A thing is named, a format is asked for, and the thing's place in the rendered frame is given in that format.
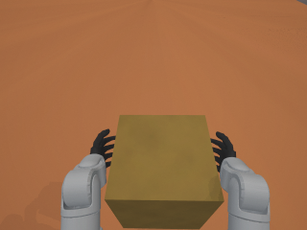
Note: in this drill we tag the robot right forearm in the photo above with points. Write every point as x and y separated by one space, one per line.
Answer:
248 202

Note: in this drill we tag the carton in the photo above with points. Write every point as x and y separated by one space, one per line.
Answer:
163 173

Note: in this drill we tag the right robot hand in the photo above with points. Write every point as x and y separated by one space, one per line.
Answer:
225 151

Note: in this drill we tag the left robot hand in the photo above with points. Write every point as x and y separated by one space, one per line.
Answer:
100 148

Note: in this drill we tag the robot left forearm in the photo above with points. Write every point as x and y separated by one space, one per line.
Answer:
80 203

